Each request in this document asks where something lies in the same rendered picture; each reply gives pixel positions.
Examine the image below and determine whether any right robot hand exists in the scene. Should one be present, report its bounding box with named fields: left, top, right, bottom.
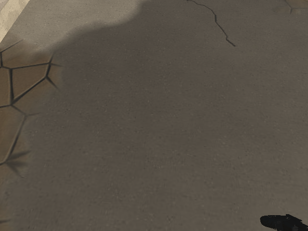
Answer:
left=260, top=214, right=308, bottom=231

